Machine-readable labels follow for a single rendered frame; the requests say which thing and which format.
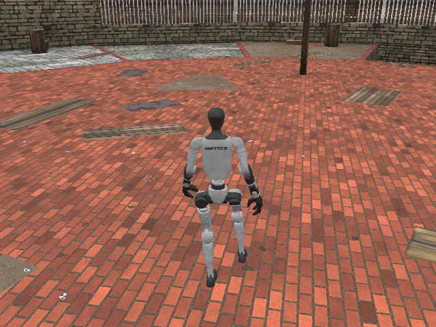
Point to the robot right thigh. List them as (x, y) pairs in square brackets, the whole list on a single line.
[(235, 201)]

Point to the robot right foot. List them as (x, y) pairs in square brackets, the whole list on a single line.
[(242, 257)]

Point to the robot right upper arm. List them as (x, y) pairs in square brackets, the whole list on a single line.
[(241, 154)]

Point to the robot right forearm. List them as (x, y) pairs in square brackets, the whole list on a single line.
[(249, 178)]

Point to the robot left upper arm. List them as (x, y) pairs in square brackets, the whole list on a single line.
[(192, 155)]

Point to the left robot hand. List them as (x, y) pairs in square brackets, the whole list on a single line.
[(192, 188)]

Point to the right robot hand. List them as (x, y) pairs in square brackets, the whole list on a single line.
[(257, 206)]

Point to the robot left forearm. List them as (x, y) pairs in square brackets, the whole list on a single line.
[(187, 178)]

